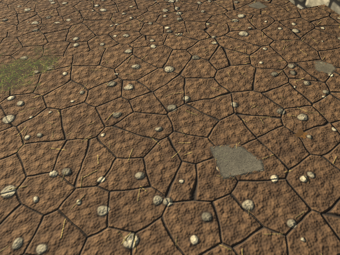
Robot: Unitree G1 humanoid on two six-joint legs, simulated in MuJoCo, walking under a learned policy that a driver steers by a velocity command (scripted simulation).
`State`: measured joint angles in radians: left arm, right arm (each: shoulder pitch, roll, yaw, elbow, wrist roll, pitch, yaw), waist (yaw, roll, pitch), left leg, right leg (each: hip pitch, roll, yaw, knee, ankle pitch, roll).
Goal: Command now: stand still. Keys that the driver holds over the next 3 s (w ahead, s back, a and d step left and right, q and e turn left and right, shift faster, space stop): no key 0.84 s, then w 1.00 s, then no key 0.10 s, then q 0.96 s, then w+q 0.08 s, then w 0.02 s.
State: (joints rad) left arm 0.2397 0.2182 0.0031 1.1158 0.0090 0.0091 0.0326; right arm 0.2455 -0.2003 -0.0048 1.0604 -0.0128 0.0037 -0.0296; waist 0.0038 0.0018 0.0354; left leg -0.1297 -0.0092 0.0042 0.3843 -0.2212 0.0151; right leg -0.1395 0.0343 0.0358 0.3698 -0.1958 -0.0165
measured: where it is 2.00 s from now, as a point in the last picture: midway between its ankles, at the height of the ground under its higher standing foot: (189, 254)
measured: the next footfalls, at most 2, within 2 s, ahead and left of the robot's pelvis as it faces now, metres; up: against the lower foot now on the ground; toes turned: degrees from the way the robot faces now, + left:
left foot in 1.56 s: +0.43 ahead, +0.05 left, +0.00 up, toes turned +4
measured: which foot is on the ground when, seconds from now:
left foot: down 0.00-1.00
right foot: down 0.00-1.00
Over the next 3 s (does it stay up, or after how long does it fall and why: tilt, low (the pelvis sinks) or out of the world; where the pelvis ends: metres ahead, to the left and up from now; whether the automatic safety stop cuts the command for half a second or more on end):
stays up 0.59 0.00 -0.01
